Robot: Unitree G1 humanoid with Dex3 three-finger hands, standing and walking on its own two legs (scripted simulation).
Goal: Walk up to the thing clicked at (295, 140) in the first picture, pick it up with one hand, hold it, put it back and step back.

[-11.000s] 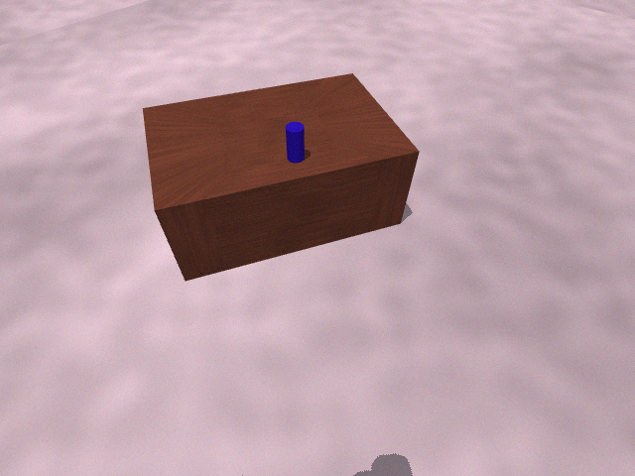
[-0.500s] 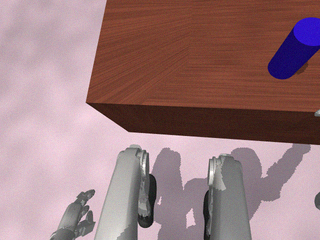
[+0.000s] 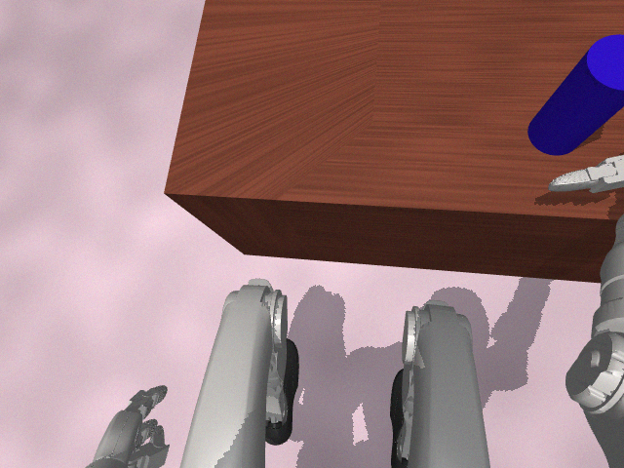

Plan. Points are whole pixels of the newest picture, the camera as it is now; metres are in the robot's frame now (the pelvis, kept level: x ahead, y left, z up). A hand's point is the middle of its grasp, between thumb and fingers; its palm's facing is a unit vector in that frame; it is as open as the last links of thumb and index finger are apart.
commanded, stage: close in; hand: right
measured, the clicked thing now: (583, 102) +0.52 -0.25 +0.01
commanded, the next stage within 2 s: rest palm in 0.08 s
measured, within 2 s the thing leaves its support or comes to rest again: leaves its support in 1.44 s
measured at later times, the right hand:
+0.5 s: hand (588, 126) +0.49 -0.26 +0.01, palm faces +0.24 +0.97 +0.00, open 17.0 cm
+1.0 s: hand (588, 111) +0.51 -0.26 +0.01, palm faces +0.27 +0.96 -0.01, open 9.4 cm
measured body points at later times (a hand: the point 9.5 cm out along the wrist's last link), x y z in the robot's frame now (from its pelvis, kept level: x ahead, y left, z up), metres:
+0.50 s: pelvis +0.00 +0.00 +0.00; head +0.21 -0.04 +0.40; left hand +0.12 +0.27 -0.12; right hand +0.48 -0.31 +0.01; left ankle +0.11 +0.14 -0.41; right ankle +0.07 -0.12 -0.41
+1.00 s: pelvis +0.00 +0.00 +0.00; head +0.22 -0.04 +0.40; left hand +0.09 +0.28 -0.12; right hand +0.49 -0.31 +0.01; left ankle +0.11 +0.14 -0.41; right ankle +0.07 -0.12 -0.41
